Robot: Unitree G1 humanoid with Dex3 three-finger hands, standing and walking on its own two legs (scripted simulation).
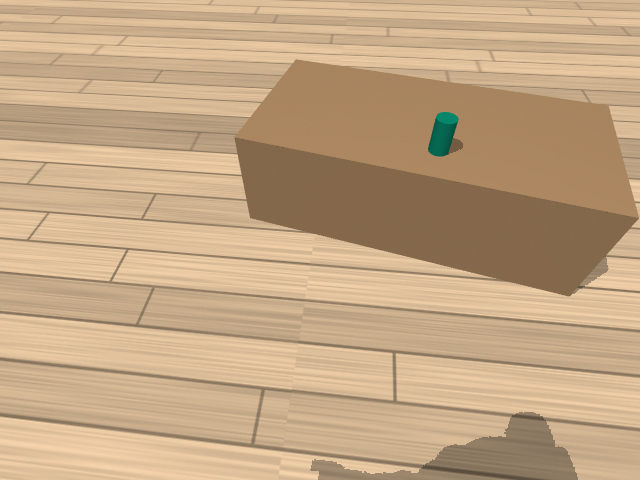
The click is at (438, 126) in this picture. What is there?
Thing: squat round
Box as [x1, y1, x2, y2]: [428, 112, 457, 156]
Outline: 452,113 441,112 436,116 428,147 429,152 434,155 441,156 445,155 448,152 457,122 457,117
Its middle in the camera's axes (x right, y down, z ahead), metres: +0.42 -0.35 +1.31
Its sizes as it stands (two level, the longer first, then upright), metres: 0.070 0.070 0.126
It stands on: a support 0.42 m high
